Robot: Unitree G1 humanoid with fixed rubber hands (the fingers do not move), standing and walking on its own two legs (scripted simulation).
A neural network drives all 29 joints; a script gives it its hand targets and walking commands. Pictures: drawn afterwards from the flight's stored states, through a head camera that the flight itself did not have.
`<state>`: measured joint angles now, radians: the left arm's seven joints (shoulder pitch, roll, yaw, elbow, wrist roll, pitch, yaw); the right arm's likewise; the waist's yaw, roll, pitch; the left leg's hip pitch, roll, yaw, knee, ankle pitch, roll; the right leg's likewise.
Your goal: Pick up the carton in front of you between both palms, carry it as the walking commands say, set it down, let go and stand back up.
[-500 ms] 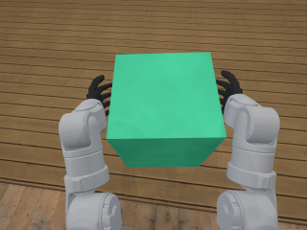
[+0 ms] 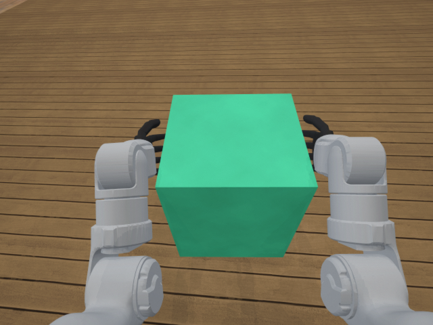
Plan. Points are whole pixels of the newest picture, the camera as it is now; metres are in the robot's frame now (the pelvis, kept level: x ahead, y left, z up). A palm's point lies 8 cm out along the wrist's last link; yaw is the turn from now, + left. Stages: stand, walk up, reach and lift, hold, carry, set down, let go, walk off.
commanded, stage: carry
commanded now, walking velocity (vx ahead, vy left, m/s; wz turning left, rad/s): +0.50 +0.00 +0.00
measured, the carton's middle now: (231, 181) +0.37 -0.01 +0.09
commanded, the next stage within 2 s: none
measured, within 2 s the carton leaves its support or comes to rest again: neither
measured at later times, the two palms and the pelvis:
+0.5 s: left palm (176, 78) +0.65 +0.10 +0.16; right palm (301, 80) +0.61 -0.19 +0.16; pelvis +0.25 +0.01 +0.03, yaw -2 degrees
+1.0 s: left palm (175, 17) +0.91 +0.12 +0.22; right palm (274, 6) +0.93 -0.18 +0.23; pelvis +0.55 -0.05 +0.08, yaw +0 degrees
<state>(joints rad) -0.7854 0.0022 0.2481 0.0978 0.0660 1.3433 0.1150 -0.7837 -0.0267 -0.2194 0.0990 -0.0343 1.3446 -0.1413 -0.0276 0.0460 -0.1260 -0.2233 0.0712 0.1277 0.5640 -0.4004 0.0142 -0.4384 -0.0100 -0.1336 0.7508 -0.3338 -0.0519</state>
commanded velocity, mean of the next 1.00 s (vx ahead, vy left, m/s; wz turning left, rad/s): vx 0.50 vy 0.00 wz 0.00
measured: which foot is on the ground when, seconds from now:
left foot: down 0.00-0.02, up 0.04-0.36, down 0.38-0.86, up 0.88-1.00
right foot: down 0.00-0.38, up 0.40-0.86, down 0.88-1.00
